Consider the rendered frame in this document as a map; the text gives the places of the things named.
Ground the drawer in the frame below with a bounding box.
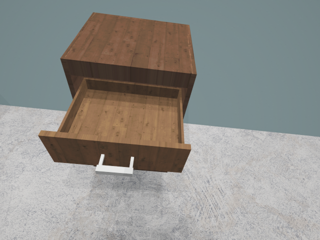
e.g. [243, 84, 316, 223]
[38, 77, 191, 173]

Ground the cabinet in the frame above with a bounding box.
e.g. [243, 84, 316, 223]
[60, 12, 197, 173]

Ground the handle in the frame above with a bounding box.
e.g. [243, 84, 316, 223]
[95, 154, 134, 177]

